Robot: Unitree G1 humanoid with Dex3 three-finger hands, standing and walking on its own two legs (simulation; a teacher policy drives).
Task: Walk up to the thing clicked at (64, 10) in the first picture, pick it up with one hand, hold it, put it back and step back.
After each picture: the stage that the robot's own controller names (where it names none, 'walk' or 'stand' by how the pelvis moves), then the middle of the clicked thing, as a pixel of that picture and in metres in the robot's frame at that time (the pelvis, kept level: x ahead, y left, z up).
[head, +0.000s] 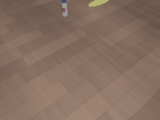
stand; (64, 7) +2.03 +0.22 -0.65
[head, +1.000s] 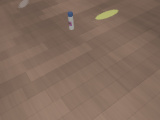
walk; (70, 20) +1.91 +0.25 -0.65
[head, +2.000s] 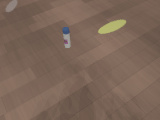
walk; (66, 38) +1.32 +0.23 -0.65
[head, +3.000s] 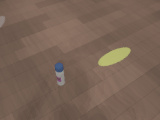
walk; (60, 74) +0.85 +0.22 -0.64
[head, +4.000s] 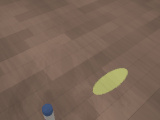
walk; (49, 115) +0.48 +0.20 -0.64
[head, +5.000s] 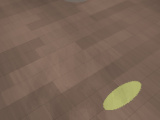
stand; out of the picture +0.37 +0.20 -0.65
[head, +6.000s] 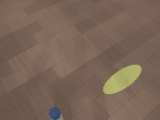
stand; (57, 117) +0.39 +0.20 -0.65
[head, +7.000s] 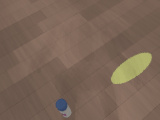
stand; (64, 108) +0.39 +0.18 -0.62
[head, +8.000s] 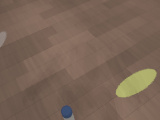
stand; (68, 117) +0.43 +0.16 -0.61
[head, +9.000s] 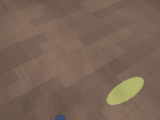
stand; out of the picture +0.41 +0.15 -0.65
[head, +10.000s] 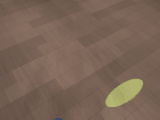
stand; out of the picture +0.39 +0.16 -0.66
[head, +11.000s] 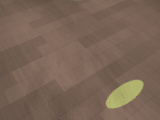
stand; out of the picture +0.38 +0.16 -0.66
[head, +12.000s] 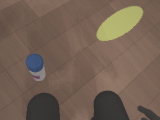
go down; (37, 69) +0.44 +0.17 -0.35
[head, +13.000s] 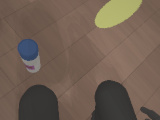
go down; (31, 58) +0.46 +0.18 -0.26
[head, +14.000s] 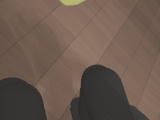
close in; out of the picture +0.44 +0.22 -0.16
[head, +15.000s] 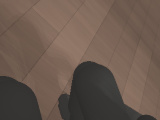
close; out of the picture +0.44 +0.24 -0.16
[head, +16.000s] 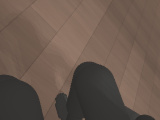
lift; out of the picture +0.42 +0.23 -0.17
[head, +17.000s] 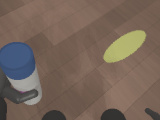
lift; (25, 80) +0.33 +0.17 +0.04
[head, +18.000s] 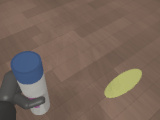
hold; (34, 88) +0.31 +0.16 +0.06
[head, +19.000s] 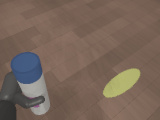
hold; (34, 88) +0.31 +0.16 +0.05
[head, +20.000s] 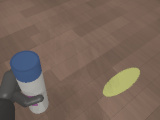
hold; (33, 86) +0.32 +0.17 +0.05
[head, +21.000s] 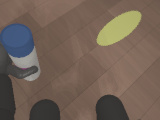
crouch; (25, 58) +0.41 +0.17 -0.02
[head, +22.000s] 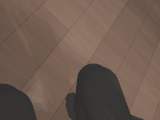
lower; out of the picture +0.46 +0.23 -0.14
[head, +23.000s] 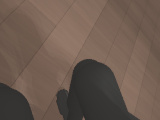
lower; out of the picture +0.46 +0.25 -0.16
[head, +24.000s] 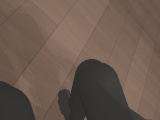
lower; out of the picture +0.44 +0.25 -0.16
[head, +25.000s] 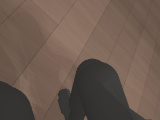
lower; out of the picture +0.44 +0.25 -0.16
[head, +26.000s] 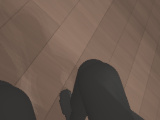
rest; out of the picture +0.44 +0.25 -0.16
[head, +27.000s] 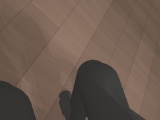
open; out of the picture +0.44 +0.25 -0.17
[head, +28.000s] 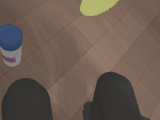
stand; (11, 49) +0.45 +0.22 -0.21
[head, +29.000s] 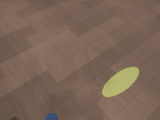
stand; out of the picture +0.38 +0.17 -0.57
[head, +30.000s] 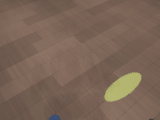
stand; out of the picture +0.40 +0.17 -0.60
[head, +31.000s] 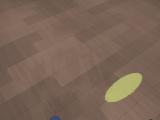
stand; out of the picture +0.40 +0.17 -0.60
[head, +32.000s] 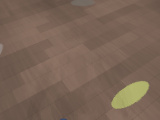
stand; out of the picture +0.42 +0.15 -0.65
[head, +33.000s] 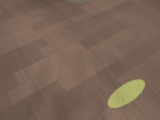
stand; out of the picture +0.39 +0.17 -0.66
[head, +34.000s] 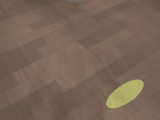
walk; out of the picture +0.39 +0.18 -0.66
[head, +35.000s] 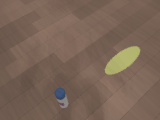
walk; (62, 98) +0.49 +0.18 -0.64
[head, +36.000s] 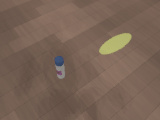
walk; (60, 68) +0.78 +0.15 -0.63
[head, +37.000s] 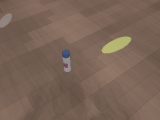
stand; (66, 61) +1.03 +0.17 -0.64
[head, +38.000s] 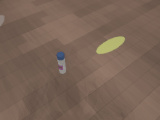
stand; (61, 63) +1.01 +0.19 -0.66
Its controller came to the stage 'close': yes
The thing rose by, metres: 0.68
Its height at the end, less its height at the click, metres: +0.00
